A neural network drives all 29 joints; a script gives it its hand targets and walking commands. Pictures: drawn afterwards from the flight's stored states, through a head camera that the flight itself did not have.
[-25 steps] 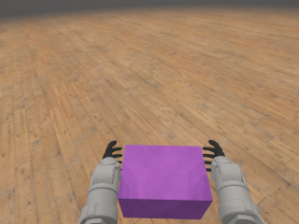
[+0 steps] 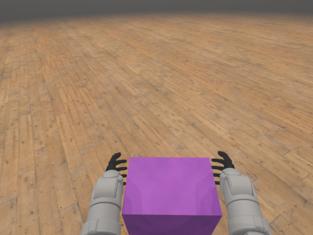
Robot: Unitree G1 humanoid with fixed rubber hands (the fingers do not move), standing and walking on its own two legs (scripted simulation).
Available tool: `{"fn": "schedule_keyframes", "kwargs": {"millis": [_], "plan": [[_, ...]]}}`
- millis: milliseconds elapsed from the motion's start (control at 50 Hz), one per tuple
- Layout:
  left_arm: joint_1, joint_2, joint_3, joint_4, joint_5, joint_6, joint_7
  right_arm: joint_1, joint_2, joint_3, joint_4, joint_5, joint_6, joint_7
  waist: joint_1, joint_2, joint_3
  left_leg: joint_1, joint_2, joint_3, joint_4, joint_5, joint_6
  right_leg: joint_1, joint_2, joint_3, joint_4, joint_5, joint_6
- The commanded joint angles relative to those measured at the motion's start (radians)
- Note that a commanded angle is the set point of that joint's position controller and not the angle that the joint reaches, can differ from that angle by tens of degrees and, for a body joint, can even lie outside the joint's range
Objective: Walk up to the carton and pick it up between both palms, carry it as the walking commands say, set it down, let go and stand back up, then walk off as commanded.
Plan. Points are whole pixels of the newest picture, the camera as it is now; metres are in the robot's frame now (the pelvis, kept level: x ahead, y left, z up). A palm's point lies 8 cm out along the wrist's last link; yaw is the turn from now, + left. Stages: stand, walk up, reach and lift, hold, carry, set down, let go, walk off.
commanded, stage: hold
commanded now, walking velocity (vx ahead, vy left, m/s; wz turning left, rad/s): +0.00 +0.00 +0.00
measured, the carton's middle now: (169, 195) +0.27 -0.01 -0.04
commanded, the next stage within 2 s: carry in 0.10 s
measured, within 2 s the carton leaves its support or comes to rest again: neither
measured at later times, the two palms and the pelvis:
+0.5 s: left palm (125, 157) +0.31 +0.12 +0.08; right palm (239, 154) +0.32 -0.20 +0.08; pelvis +0.05 -0.04 -0.01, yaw +4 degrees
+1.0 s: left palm (156, 111) +0.52 +0.03 +0.09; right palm (242, 111) +0.52 -0.28 +0.09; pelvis +0.28 -0.12 -0.02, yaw +5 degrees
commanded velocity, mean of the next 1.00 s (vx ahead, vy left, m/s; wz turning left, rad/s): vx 0.47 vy -0.19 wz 0.00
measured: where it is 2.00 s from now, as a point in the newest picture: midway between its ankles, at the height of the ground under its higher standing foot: (192, 211)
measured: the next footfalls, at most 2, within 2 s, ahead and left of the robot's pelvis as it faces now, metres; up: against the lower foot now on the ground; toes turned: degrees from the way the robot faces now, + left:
left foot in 0.60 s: +0.15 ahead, +0.06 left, +0.00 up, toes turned +11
right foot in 0.92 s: +0.40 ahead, -0.21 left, +0.00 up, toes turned -8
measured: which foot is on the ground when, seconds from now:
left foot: down 0.00-0.36, up 0.38-0.58, down 0.60-0.94, up 0.96-1.00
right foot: down 0.00-0.62, up 0.64-0.90, down 0.92-1.00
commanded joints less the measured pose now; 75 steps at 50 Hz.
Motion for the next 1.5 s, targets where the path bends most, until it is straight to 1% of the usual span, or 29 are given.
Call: {"fn": "schedule_keyframes", "kwargs": {"millis": [0, 60, 80, 120, 160, 220, 280, 340, 360, 380, 440, 560, 580, 600, 620, 680, 820, 900, 920, 940, 960, 1020, 1140, 1260, 1300, 1340, 1380, 1460, 1480], "plan": [[-0.713, -1.014, -0.507, -0.083, -0.309, -0.053, -0.469, -0.719, 1.025, 0.524, -0.112, 0.299, -0.06, 0.462, -0.004, -0.017, -0.223, -0.005, -0.066, 0.075, -0.089, 0.084, 0.0, 0.021, 0.066, -0.07, -0.088, 0.073, -0.003], [-0.676, -0.994, -0.506, -0.087, -0.303, -0.045, -0.463, -0.652, 1.015, 0.496, -0.083, 0.28, -0.047, 0.453, -0.019, 0.001, -0.236, 0.008, -0.067, 0.078, -0.092, 0.124, -0.003, 0.063, 0.059, -0.064, -0.084, 0.13, 0.002], [-0.703, -0.974, -0.557, -0.096, -0.318, -0.057, -0.449, -0.638, 1.003, 0.514, -0.078, 0.277, -0.054, 0.429, -0.014, -0.027, -0.293, -0.101, 0.132, -0.001, 0.111, 0.151, 0.009, -0.029, -0.131, -0.019, 0.065, 0.189, -0.015], [-0.762, -0.975, -0.588, -0.179, -0.341, -0.049, -0.433, -0.685, 1.034, 0.591, -0.139, 0.313, -0.034, 0.418, -0.003, -0.152, -0.321, -0.212, 0.098, 0.018, 0.171, -0.219, 0.049, -0.017, -0.141, 0.056, 0.024, -0.147, -0.064], [-0.796, -0.968, -0.58, -0.208, -0.347, -0.018, -0.417, -0.751, 1.035, 0.607, -0.166, 0.35, -0.014, 0.409, -0.007, 0.006, -0.203, -0.185, 0.111, -0.05, 0.063, -0.41, 0.061, -0.268, -0.099, 0.036, 0.046, -0.459, -0.065], [-0.792, -1.001, -0.648, -0.268, -0.384, 0.049, -0.38, -0.707, 1.011, 0.596, -0.244, 0.369, 0.035, 0.378, -0.017, 0.229, -0.17, -0.14, 0.343, -0.439, -0.246, -0.631, 0.167, -0.478, 0.004, -0.14, 0.408, -0.237, 0.004], [-0.807, -1.018, -0.744, -0.384, -0.453, 0.095, -0.358, -0.679, 0.992, 0.64, -0.333, 0.39, 0.088, 0.34, -0.009, 0.205, -0.163, -0.248, 0.365, -0.365, -0.236, -0.569, 0.158, -0.356, -0.046, -0.126, 0.28, -0.179, -0.011], [-0.7, -1.029, -0.794, -0.531, -0.519, 0.161, -0.326, -0.624, 1.02, 0.7, -0.489, 0.431, 0.159, 0.3, 0.022, 0.014, -0.31, -0.447, 0.145, 0.042, 0.137, -0.366, 0.046, 0.121, -0.073, -0.094, -0.043, -0.269, -0.056], [-0.625, -1.031, -0.8, -0.553, -0.511, 0.178, -0.307, -0.605, 1.011, 0.761, -0.584, 0.457, 0.193, 0.29, 0.037, -0.237, -0.281, -0.601, 0.019, 0.2, 0.412, -0.323, -0.013, 0.134, -0.29, 0.305, -0.218, -0.488, -0.136], [-0.618, -0.998, -0.804, -0.617, -0.504, 0.205, -0.283, -0.63, 1.022, 0.784, -0.625, 0.495, 0.214, 0.286, 0.027, -0.273, -0.255, -0.684, 0.087, 0.183, 0.483, -0.294, -0.009, 0.152, -0.39, 0.371, -0.23, -0.482, -0.212], [-0.529, -1.01, -0.793, -0.708, -0.517, 0.299, -0.22, -0.603, 1.012, 0.827, -0.744, 0.56, 0.313, 0.243, 0.02, -0.093, -0.257, -0.662, 0.116, 0.172, 0.44, -0.272, 0.023, 0.121, -0.336, 0.217, -0.128, -0.054, -0.221], [-0.392, -0.924, -0.789, -0.821, -0.545, 0.448, -0.151, -0.335, 0.928, 0.796, -0.849, 0.529, 0.452, 0.17, -0.007, -0.076, -0.314, -0.163, 0.047, 0.305, 0.004, -0.031, 0.036, -0.132, -0.197, -0.117, -0.018, -0.058, -0.151], [-0.334, -0.912, -0.784, -0.826, -0.539, 0.464, -0.143, -0.282, 0.913, 0.79, -0.852, 0.527, 0.465, 0.162, -0.032, 0.057, -0.389, 0.169, 0.106, 0.198, -0.021, -0.02, 0.079, -0.344, -0.151, -0.188, 0.165, 0.038, -0.097], [-0.386, -0.903, -0.808, -0.886, -0.552, 0.483, -0.133, -0.267, 0.898, 0.767, -0.858, 0.528, 0.475, 0.157, -0.045, 0.299, -0.416, 0.333, 0.379, -0.25, -0.134, -0.318, 0.167, -0.605, -0.069, -0.245, 0.396, -0.107, -0.03], [-0.435, -0.881, -0.815, -0.917, -0.565, 0.499, -0.137, -0.277, 0.902, 0.762, -0.859, 0.531, 0.482, 0.145, -0.043, 0.341, -0.349, 0.375, 0.516, -0.49, -0.186, -0.337, 0.275, -0.812, -0.05, -0.164, 0.469, -0.272, -0.016], [-0.463, -0.909, -0.817, -0.937, -0.603, 0.519, -0.149, -0.325, 0.892, 0.751, -0.969, 0.513, 0.495, 0.125, -0.035, 0.052, -0.224, 0.233, 0.516, -0.326, -0.221, -0.196, 0.251, -0.837, -0.133, -0.111, 0.508, -0.224, -0.013], [-0.399, -0.892, -0.785, -0.945, -0.562, 0.532, -0.1, -0.347, 0.89, 0.779, -0.997, 0.554, 0.535, 0.119, -0.016, 0.218, -0.145, -0.097, 0.309, 0.098, -0.237, -0.076, 0.093, -0.357, -0.042, -0.32, 0.123, 0.017, -0.009], [-0.308, -0.86, -0.74, -0.901, -0.532, 0.553, -0.096, -0.31, 0.865, 0.788, -0.991, 0.543, 0.561, 0.119, 0.001, 0.082, -0.196, -0.276, 0.21, 0.256, 0.005, -0.112, 0.036, 0.002, -0.041, -0.364, 0.05, 0.007, -0.023], [-0.238, -0.834, -0.728, -0.881, -0.52, 0.567, -0.097, -0.322, 0.852, 0.799, -1.005, 0.546, 0.575, 0.117, 0.026, -0.068, -0.252, -0.405, 0.156, 0.312, 0.266, -0.144, 0.016, 0.164, -0.147, -0.21, -0.045, -0.126, -0.044], [-0.209, -0.795, -0.705, -0.896, -0.495, 0.559, -0.087, -0.273, 0.826, 0.803, -0.975, 0.539, 0.588, 0.115, 0.035, -0.293, -0.301, -0.593, 0.109, 0.347, 0.574, -0.258, -0.029, 0.301, -0.387, 0.21, -0.161, -0.203, -0.183], [-0.195, -0.812, -0.688, -0.884, -0.479, 0.551, -0.09, -0.313, 0.838, 0.848, -1.007, 0.571, 0.588, 0.128, 0.029, -0.307, -0.282, -0.697, 0.106, 0.243, 0.719, -0.339, -0.009, 0.281, -0.44, 0.315, -0.18, -0.058, -0.242], [-0.304, -0.922, -0.739, -0.92, -0.519, 0.533, -0.092, -0.368, 0.902, 0.828, -0.99, 0.594, 0.567, 0.154, 0.035, -0.103, -0.304, -0.712, 0.189, 0.16, 0.715, -0.316, 0.01, 0.223, -0.423, 0.162, -0.132, 0.065, -0.282], [-0.383, -1.034, -0.842, -0.994, -0.618, 0.486, -0.141, -0.322, 0.973, 0.825, -1.024, 0.553, 0.494, 0.152, 0.026, -0.098, -0.317, -0.463, 0.135, 0.251, 0.307, -0.183, 0.032, 0.01, -0.336, -0.022, -0.219, -0.188, -0.241], [-0.364, -0.977, -0.874, -1.045, -0.64, 0.495, -0.15, -0.18, 0.947, 0.79, -0.993, 0.513, 0.484, 0.143, -0.009, 0.001, -0.329, -0.027, 0.102, 0.313, 0.042, 0.16, 0.092, -0.107, -0.217, -0.278, 0.028, 0.411, -0.108], [-0.37, -0.933, -0.901, -1.06, -0.638, 0.512, -0.158, -0.133, 0.904, 0.772, -0.983, 0.499, 0.475, 0.137, -0.043, 0.166, -0.421, 0.34, 0.322, -0.032, 0.062, 0.24, 0.228, -0.414, -0.119, -0.303, 0.347, 0.282, 0.007], [-0.367, -0.914, -0.909, -1.048, -0.626, 0.517, -0.155, -0.169, 0.892, 0.771, -0.988, 0.499, 0.468, 0.14, -0.043, 0.322, -0.346, 0.456, 0.457, -0.221, -0.034, 0.701, 0.311, -0.682, -0.037, -0.223, 0.547, -0.301, 0.011], [-0.38, -0.936, -0.891, -1.054, -0.631, 0.504, -0.165, -0.242, 0.945, 0.798, -1.031, 0.521, 0.469, 0.148, -0.027, 0.075, -0.363, 0.38, 0.47, -0.125, -0.025, 0.763, 0.27, -0.607, -0.077, -0.158, 0.434, -0.334, 0.009], [-0.29, -0.975, -0.823, -1.009, -0.594, 0.491, -0.155, -0.292, 0.979, 0.853, -1.05, 0.565, 0.486, 0.154, 0.008, 0.147, -0.342, 0.081, 0.282, 0.191, 0.04, 0.462, 0.076, -0.188, -0.069, -0.258, -0.07, 0.032, 0.002], [-0.238, -0.942, -0.794, -1.006, -0.571, 0.485, -0.157, -0.268, 0.966, 0.868, -1.04, 0.572, 0.489, 0.16, 0.004, 0.05, -0.403, -0.031, 0.235, 0.22, 0.105, 0.346, 0.025, -0.014, -0.121, -0.21, -0.062, 0.211, -0.019]]}}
